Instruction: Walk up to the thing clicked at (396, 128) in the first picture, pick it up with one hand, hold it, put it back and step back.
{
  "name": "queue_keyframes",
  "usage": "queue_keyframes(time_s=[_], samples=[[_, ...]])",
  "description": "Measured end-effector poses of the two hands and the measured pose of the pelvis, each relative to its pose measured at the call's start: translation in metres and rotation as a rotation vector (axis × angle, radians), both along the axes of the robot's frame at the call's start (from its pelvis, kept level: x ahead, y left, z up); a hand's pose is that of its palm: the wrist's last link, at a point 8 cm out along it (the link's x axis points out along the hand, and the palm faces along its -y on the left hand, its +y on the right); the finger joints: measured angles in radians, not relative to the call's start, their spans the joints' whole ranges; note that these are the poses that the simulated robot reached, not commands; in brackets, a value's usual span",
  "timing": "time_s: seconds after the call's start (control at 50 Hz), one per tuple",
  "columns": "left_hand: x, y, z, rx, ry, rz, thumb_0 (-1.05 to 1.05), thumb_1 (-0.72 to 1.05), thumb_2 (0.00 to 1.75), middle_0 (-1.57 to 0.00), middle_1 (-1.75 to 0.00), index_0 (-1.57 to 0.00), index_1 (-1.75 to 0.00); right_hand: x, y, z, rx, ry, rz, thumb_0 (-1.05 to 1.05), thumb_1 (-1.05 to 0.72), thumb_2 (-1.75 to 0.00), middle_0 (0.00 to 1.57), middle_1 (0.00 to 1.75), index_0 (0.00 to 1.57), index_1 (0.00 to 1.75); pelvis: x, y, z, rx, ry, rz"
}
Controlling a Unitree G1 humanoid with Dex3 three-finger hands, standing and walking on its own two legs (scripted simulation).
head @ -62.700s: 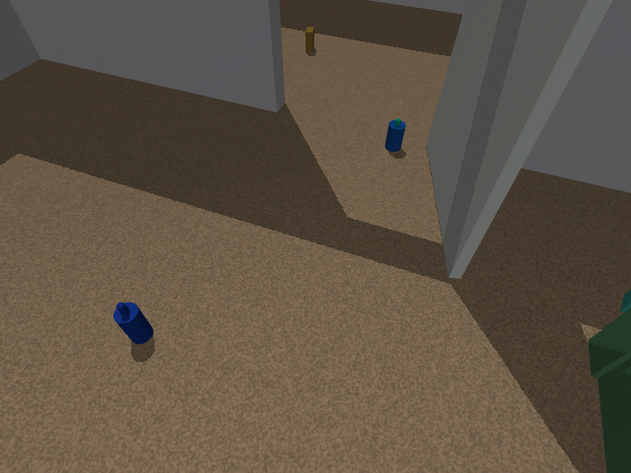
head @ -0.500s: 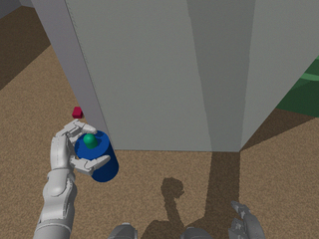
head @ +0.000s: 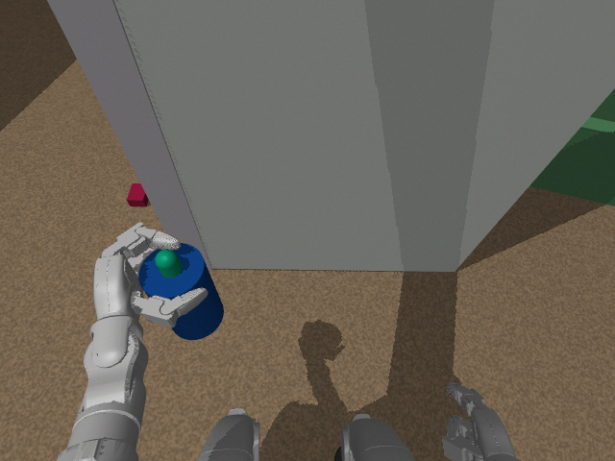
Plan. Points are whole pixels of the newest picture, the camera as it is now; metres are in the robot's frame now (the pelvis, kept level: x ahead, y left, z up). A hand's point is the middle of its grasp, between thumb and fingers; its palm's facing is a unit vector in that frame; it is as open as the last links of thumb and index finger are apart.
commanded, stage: crouch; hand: left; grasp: from above
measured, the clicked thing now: (182, 288) +0.34 +0.18 -0.04
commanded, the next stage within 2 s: lower in 1.66 s
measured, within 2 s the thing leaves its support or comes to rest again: neither
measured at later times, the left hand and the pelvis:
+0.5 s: hand (191, 307) +0.38 +0.21 -0.24, palm faces +0.22 -0.98 -0.03, open 9.4 cm; pelvis -0.04 +0.00 -0.20, yaw -3 degrees
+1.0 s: hand (202, 317) +0.42 +0.23 -0.42, palm faces +0.23 -0.97 -0.04, open 9.5 cm; pelvis -0.07 +0.00 -0.36, yaw -7 degrees
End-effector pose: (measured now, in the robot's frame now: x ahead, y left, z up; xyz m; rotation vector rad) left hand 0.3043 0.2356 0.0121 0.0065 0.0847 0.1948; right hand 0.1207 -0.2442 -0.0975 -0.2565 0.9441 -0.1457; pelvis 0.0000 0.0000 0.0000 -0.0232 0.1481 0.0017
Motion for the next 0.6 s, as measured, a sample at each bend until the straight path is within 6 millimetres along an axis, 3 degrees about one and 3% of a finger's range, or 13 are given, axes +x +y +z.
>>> queue_keyframes(time_s=[0.16,0.36,0.6], samples=[[0.007,0.006,-0.078,0.002,-0.001,0.003,-0.03,-0.48,0.95,-0.58,-1.04,-0.92,-1.17,-0.017,-0.015,-0.049,-0.042,0.081,0.012,0.01,-0.88,-0.90,0.20,0.30,0.20,0.30,-0.011,-0.001,-0.050,-0.011,0.160,-0.005],[0.031,0.019,-0.183,0.022,-0.038,0.017,-0.03,-0.49,0.96,-0.59,-1.03,-0.93,-1.16,-0.035,-0.021,-0.151,-0.064,0.186,0.016,0.01,-0.90,-0.90,0.20,0.30,0.20,0.30,-0.023,-0.001,-0.144,-0.030,0.340,-0.023],[0.056,0.023,-0.292,0.017,-0.013,0.022,-0.03,-0.50,0.98,-0.58,-1.04,-0.93,-1.18,-0.065,-0.012,-0.255,-0.037,0.289,0.036,0.01,-0.93,-0.91,0.20,0.30,0.20,0.30,-0.046,0.001,-0.235,-0.035,0.431,-0.046]])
